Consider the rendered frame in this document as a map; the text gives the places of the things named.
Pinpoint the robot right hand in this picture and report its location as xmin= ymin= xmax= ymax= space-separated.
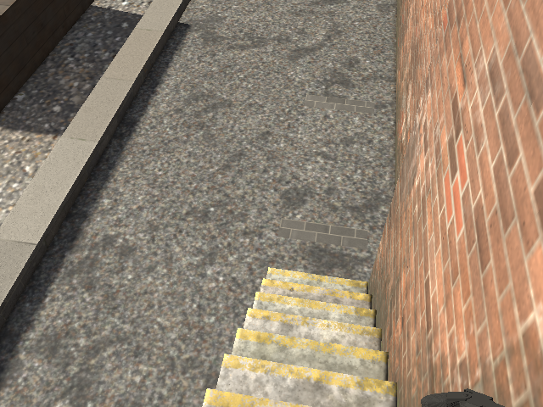
xmin=421 ymin=388 xmax=505 ymax=407

